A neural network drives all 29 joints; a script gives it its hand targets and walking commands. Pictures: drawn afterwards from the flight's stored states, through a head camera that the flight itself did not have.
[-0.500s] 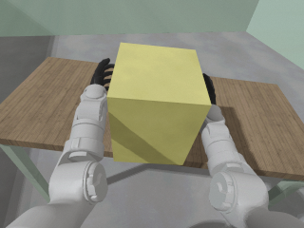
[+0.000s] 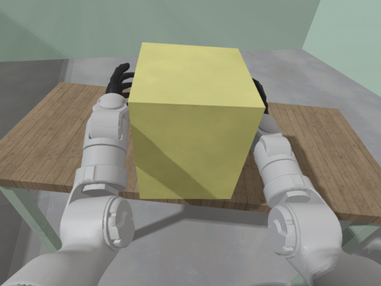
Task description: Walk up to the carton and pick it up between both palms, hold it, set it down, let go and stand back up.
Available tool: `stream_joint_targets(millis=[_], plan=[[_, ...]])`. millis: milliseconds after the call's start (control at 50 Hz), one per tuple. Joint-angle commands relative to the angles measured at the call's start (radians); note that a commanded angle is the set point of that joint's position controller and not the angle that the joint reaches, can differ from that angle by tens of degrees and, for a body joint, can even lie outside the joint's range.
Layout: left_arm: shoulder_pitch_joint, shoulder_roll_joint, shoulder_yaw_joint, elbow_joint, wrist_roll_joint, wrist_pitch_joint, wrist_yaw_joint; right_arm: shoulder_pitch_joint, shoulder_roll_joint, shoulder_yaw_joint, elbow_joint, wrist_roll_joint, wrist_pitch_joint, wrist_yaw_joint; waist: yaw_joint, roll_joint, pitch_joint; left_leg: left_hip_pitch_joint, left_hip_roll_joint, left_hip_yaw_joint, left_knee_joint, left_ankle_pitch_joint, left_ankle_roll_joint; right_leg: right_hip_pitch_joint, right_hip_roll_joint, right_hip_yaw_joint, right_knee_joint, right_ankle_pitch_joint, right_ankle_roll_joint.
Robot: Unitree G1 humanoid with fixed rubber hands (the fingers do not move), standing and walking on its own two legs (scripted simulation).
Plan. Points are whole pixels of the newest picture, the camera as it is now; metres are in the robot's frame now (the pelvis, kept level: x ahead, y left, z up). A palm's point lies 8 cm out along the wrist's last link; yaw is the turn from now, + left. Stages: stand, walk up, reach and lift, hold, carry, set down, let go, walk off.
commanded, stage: reach and lift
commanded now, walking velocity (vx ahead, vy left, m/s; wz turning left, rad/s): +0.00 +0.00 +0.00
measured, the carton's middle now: (188, 124) +0.39 -0.01 +0.18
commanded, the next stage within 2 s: hold in 1.48 s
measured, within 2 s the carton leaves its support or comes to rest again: neither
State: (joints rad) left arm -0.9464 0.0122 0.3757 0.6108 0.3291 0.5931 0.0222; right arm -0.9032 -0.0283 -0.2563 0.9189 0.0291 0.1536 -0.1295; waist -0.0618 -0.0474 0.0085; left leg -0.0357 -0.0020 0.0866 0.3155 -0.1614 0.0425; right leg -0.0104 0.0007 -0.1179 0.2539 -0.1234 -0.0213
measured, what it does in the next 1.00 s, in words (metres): stands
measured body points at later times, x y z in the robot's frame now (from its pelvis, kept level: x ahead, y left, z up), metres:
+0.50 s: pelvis +0.01 +0.00 +0.00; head -0.05 +0.02 +0.44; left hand +0.41 +0.14 +0.25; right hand +0.41 -0.16 +0.24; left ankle +0.02 +0.09 -0.75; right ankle +0.02 -0.10 -0.75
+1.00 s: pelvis +0.01 +0.00 +0.00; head -0.06 +0.01 +0.44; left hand +0.40 +0.14 +0.27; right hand +0.40 -0.16 +0.26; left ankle +0.02 +0.09 -0.75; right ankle +0.02 -0.10 -0.75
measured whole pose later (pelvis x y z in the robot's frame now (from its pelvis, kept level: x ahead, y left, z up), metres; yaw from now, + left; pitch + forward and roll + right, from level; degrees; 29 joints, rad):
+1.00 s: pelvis +0.01 +0.00 +0.00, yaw +1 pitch -7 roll -1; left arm -0.91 0.02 0.37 0.36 0.28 0.83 0.01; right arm -0.98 -0.14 -0.01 0.76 0.32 0.42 -0.22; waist -0.10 0.00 -0.04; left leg -0.04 0.01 0.05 0.37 -0.20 0.03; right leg 0.01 0.02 -0.11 0.25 -0.14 -0.03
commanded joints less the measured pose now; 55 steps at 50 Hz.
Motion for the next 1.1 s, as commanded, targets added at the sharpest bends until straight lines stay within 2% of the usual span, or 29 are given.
stream_joint_targets(millis=[0, 180, 280, 440, 460, 580, 660, 920, 1080], plan=[[-0.544, -0.549, -0.311, -0.116, -0.105, 0.001, -0.134, -0.829, 0.496, 0.289, -0.288, 0.081, -0.041, 0.078, -0.021, 0.047, -0.416, 0.123, -0.016, -0.029, 0.008, 0.241, -0.050, 0.144, 0.030, 0.035, 0.009, 0.182, 0.047], [-0.534, -0.563, -0.405, -0.273, -0.140, 0.078, -0.136, -0.822, 0.513, 0.415, -0.399, 0.213, 0.039, 0.046, -0.040, 0.070, -0.413, 0.143, -0.013, -0.057, 0.032, 0.337, -0.067, 0.148, 0.044, 0.041, 0.018, 0.225, 0.048], [-0.549, -0.572, -0.424, -0.315, -0.148, 0.103, -0.132, -0.830, 0.529, 0.444, -0.436, 0.248, 0.083, 0.042, -0.043, 0.068, -0.403, 0.123, -0.012, -0.065, 0.021, 0.287, -0.065, 0.139, 0.050, 0.043, 0.010, 0.179, 0.048], [-0.592, -0.578, -0.419, -0.293, -0.159, 0.133, -0.128, -0.872, 0.541, 0.438, -0.412, 0.274, 0.134, 0.038, -0.044, 0.063, -0.387, 0.088, -0.010, -0.067, 0.001, 0.215, -0.056, 0.120, 0.052, 0.049, 0.002, 0.117, 0.043], [-0.596, -0.580, -0.418, -0.300, -0.160, 0.133, -0.128, -0.885, 0.548, 0.445, -0.421, 0.279, 0.137, 0.037, -0.034, 0.064, -0.401, 0.087, -0.013, -0.065, 0.001, 0.211, -0.055, 0.123, 0.053, 0.047, 0.003, 0.123, 0.046], [-0.621, -0.577, -0.428, -0.313, -0.172, 0.138, -0.129, -0.880, 0.549, 0.452, -0.412, 0.302, 0.162, 0.023, -0.048, 0.081, -0.417, 0.093, -0.011, -0.070, 0.014, 0.256, -0.068, 0.140, 0.060, 0.057, 0.005, 0.169, 0.048], [-0.620, -0.564, -0.416, -0.319, -0.172, 0.142, -0.134, -0.878, 0.556, 0.458, -0.406, 0.317, 0.180, 0.009, -0.046, 0.080, -0.411, 0.088, -0.015, -0.074, 0.018, 0.258, -0.069, 0.152, 0.060, 0.060, 0.006, 0.183, 0.049], [-0.641, -0.554, -0.421, -0.351, -0.190, 0.162, -0.142, -0.893, 0.584, 0.513, -0.483, 0.382, 0.230, -0.023, -0.040, 0.071, -0.431, 0.072, -0.033, -0.081, 0.041, 0.276, -0.070, 0.167, 0.069, 0.077, 0.023, 0.266, 0.064], [-0.683, -0.541, -0.412, -0.339, -0.202, 0.177, -0.144, -0.933, 0.594, 0.510, -0.483, 0.402, 0.265, -0.028, -0.031, 0.059, -0.439, 0.038, -0.031, -0.083, 0.034, 0.202, -0.058, 0.146, 0.069, 0.080, 0.018, 0.203, 0.065]])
